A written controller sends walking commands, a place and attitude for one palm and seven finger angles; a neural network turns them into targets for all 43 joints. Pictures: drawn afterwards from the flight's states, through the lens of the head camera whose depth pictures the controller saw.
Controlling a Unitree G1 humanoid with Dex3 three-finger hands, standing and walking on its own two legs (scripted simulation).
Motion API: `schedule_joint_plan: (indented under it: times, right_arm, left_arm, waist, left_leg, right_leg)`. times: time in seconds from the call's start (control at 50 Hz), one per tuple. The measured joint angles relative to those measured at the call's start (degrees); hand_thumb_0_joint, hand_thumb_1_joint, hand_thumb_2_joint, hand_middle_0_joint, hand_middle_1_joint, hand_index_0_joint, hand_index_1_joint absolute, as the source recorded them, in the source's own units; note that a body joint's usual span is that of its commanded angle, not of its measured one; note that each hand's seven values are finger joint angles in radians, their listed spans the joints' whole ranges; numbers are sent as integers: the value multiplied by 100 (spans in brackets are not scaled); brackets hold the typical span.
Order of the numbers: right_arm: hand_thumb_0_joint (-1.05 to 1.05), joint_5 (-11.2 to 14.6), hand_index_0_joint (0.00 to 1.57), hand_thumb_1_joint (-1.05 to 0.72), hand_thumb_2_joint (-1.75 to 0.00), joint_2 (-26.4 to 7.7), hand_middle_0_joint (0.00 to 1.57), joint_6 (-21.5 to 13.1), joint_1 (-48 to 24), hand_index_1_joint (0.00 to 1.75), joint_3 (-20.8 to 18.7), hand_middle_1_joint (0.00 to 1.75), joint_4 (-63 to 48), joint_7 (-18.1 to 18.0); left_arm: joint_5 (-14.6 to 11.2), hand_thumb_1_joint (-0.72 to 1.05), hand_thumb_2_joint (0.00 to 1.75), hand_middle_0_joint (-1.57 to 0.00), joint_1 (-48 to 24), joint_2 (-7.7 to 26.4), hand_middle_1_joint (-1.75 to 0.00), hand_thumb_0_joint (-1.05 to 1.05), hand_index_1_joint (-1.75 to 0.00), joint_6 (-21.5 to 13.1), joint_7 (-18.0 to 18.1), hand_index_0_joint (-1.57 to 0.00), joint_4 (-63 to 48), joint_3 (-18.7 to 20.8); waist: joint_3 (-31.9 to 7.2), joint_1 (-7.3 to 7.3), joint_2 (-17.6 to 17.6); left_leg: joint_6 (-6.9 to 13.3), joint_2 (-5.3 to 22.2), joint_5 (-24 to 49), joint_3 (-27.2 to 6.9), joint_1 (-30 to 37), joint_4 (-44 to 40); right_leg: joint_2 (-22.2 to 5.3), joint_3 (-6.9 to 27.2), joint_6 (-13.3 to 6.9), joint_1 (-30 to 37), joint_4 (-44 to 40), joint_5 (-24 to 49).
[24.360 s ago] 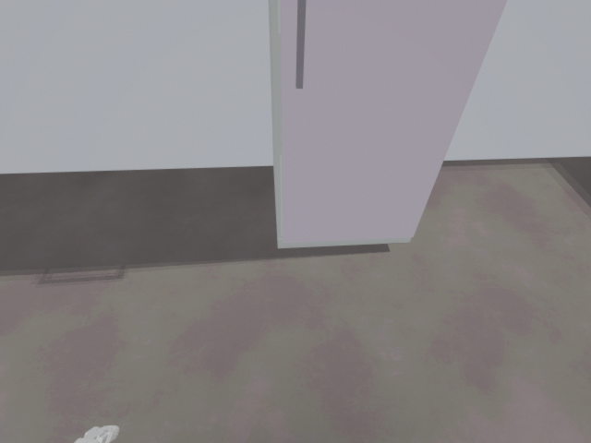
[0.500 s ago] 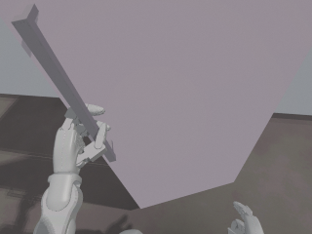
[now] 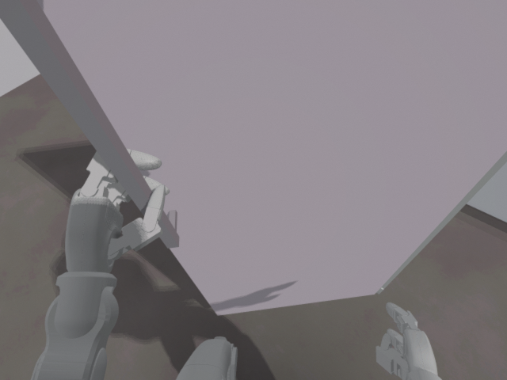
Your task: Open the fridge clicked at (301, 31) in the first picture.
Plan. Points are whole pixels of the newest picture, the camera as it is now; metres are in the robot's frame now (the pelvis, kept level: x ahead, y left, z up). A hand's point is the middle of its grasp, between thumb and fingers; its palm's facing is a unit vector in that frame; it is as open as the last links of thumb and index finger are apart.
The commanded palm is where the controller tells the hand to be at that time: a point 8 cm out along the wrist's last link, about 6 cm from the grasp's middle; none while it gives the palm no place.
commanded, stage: walk backward, drawing the door open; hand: left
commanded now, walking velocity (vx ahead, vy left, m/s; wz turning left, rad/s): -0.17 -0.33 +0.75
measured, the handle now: (127, 156) +0.32 +0.15 +0.22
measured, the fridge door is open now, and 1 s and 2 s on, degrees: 44 83 79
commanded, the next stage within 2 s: stop walking and hold the door back in 0.90 s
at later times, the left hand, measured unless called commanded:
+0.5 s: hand (204, 353) +0.14 +0.05 +0.16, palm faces +0.62 -0.73 -0.28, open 6.3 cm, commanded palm +0.09 +0.07 +0.16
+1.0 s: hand out of the picture +0.00 -0.09 +0.17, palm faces +0.79 -0.55 -0.27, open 6.2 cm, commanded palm -0.05 -0.07 +0.15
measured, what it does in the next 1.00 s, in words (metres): steps to the right, turning left: left foot, then right foot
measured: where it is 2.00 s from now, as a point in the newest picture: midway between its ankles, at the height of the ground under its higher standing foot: outside the picture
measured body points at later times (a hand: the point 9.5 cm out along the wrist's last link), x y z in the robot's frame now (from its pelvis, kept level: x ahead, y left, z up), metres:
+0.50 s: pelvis -0.06 -0.23 -0.01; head -0.01 -0.25 +0.43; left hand +0.10 +0.08 +0.18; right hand +0.18 -0.39 -0.12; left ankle -0.08 -0.05 -0.65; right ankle +0.04 -0.33 -0.73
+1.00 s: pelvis -0.07 -0.41 +0.01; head -0.04 -0.37 +0.46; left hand -0.04 -0.06 +0.18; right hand +0.19 -0.45 -0.08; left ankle -0.13 -0.22 -0.73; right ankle +0.06 -0.53 -0.69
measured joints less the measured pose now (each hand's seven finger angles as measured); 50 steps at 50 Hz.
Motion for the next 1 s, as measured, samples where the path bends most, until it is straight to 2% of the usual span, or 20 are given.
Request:
schedule_joint_plan:
  times: [0.06,0.1,0.12,0.14,0.18,0.22,0.28,0.36,0.4,0.44,0.5,0.54,0.62,0.66,0.7,0.72,0.78,0.84,0.9,1.0]
  right_arm:
    - [1,-73,20,-91,-90,32,20,-5,123,30,120,30,-201,-94]
    - [1,-119,20,-91,-90,32,20,-57,156,30,188,30,-387,-121]
    - [1,-153,20,-91,-90,109,20,-105,92,30,171,30,-390,-128]
    - [1,-189,20,-91,-90,200,20,-124,12,30,174,30,-343,-106]
    - [1,-210,20,-91,-90,315,20,-85,-59,30,267,30,-271,8]
    - [1,-200,20,-91,-90,372,20,-88,-46,30,340,30,-240,86]
    - [1,-130,21,-90,-90,346,20,-122,33,30,344,30,-255,164]
    - [1,21,21,-90,-90,286,20,-79,202,30,337,30,-363,193]
    - [1,79,21,-90,-90,311,20,-44,297,30,353,30,-418,200]
    - [1,91,21,-90,-90,187,20,3,141,30,318,30,-289,187]
    - [1,30,21,-90,-90,-43,20,113,3,30,160,30,-29,108]
    - [1,6,21,-91,-90,-144,20,187,44,30,88,30,-32,56]
    - [1,-3,20,-91,-90,-196,20,272,305,30,66,30,-203,-38]
    - [1,-47,20,-91,-90,-195,20,239,430,30,82,30,-278,-86]
    - [1,-74,20,-91,-90,-228,20,187,521,30,102,30,-413,-113]
    - [1,-83,20,-91,-90,-216,20,143,520,30,95,30,-479,-123]
    - [1,-127,20,-91,-90,45,19,61,394,30,129,30,-344,-68]
    - [1,-104,20,-91,-90,258,20,-20,422,30,236,30,-239,92]
    - [1,-58,20,-91,-90,340,20,-95,440,30,324,30,-247,211]
    - [1,0,21,-90,-90,413,20,-120,405,30,405,30,-309,269]
  left_arm:
    - [-31,65,78,-47,145,54,-141,-4,-138,-96,-64,-30,-76,-8]
    - [-58,64,78,-47,142,95,-141,-5,-137,-132,-59,-30,-241,14]
    - [-64,64,79,-47,14,153,-141,-5,-137,-188,-44,-29,-241,47]
    - [-33,64,79,-47,-152,207,-141,-5,-137,-247,-27,-29,-170,82]
    - [37,65,80,-47,-369,244,-141,-5,-137,-293,1,-29,17,134]
    - [76,66,81,-48,-465,253,-141,-4,-137,-164,18,-29,106,181]
    - [55,67,80,-47,-557,255,-141,-3,-138,22,61,-29,211,252]
    - [-108,68,81,-47,-540,369,-141,-3,-138,173,198,-27,407,526]
    - [-180,68,82,-46,-525,527,-141,-4,-137,264,294,-25,483,770]
    - [-151,69,83,-46,-538,418,-141,-5,-136,269,377,-24,575,1032]
    - [-139,69,82,-46,-319,289,-141,-5,-136,276,402,-24,639,1150]
    - [-186,69,81,-46,-88,298,-141,-4,-136,231,377,-25,604,1171]
    - [-218,68,79,-46,184,428,-141,-4,-137,145,318,-27,396,1046]
    - [-210,67,79,-46,231,496,-141,-4,-137,125,266,-29,208,934]
    - [-208,66,79,-46,242,539,-141,-4,-137,78,242,-30,-13,819]
    - [-217,66,80,-46,199,580,-141,-4,-137,32,243,-30,-105,790]
    - [-115,65,81,-46,26,632,-141,-4,-138,-180,192,-32,35,726]
    - [-7,64,79,-46,38,606,-141,-3,-138,-122,79,-33,140,653]
    - [-15,65,78,-46,63,602,-141,-2,-138,-46,63,-33,169,594]
    - [-177,65,79,-46,150,647,-141,-3,-138,32,149,-32,225,821]
  waist:
    - [-108,-121,-132]
    - [-163,-99,-127]
    - [-72,-96,-217]
    - [100,-67,-339]
    - [340,-45,-430]
    - [427,-57,-355]
    - [456,59,-143]
    - [265,206,63]
    - [53,208,1]
    - [68,125,113]
    - [82,-1,79]
    - [65,-76,-17]
    - [-62,-194,-275]
    - [-190,-189,-382]
    - [-320,-169,-414]
    - [-325,-166,-467]
    - [-67,-71,-654]
    - [-51,-91,-447]
    - [-48,33,-200]
    - [-172,148,63]
  left_leg:
    - [17,-64,438,721,645,-1406]
    - [199,-26,1530,892,1269,-2811]
    - [381,-29,1618,841,1298,-2931]
    - [409,-31,1565,763,1301,-2858]
    - [255,70,1609,486,1407,-2982]
    - [55,254,1892,121,1479,-3321]
    - [-169,565,2271,-291,1497,-3697]
    - [-322,851,2290,-673,1265,-3568]
    - [-267,864,1995,-841,937,-3159]
    - [-111,746,891,-1045,444,-1985]
    - [-34,156,154,-615,-113,358]
    - [-78,-28,178,-99,-126,998]
    - [-14,-63,-31,604,569,-262]
    - [48,-21,25,728,1013,-1335]
    - [95,32,608,746,1518,-2582]
    - [178,32,1297,686,1602,-2951]
    - [282,66,1392,477,1594,-2803]
    - [113,321,1657,-35,1634,-3232]
    - [-88,573,2034,-397,1587,-3612]
    - [-314,775,2256,-896,1223,-3678]
  right_leg:
    - [-100,-371,-111,-93,-8,26]
    - [-52,-512,-145,-526,650,-53]
    - [-10,-358,-13,-829,1286,-324]
    - [99,-73,94,-1076,1917,-579]
    - [366,288,218,-1467,2803,-759]
    - [459,410,321,-1775,3089,-495]
    - [319,569,369,-1830,2444,179]
    - [154,679,435,-1116,977,276]
    - [100,597,462,-534,164,328]
    - [180,415,333,-636,327,647]
    - [23,245,105,-665,413,572]
    - [-82,123,30,-566,149,724]
    - [-206,-357,-134,-465,-304,996]
    - [-194,-617,-213,-574,-348,1046]
    - [-154,-833,-279,-833,-136,998]
    - [-177,-840,-219,-1044,204,875]
    - [100,-92,174,-1508,1761,-318]
    - [338,233,366,-1725,2437,-86]
    - [312,434,446,-1572,1952,229]
    - [344,576,519,-675,592,11]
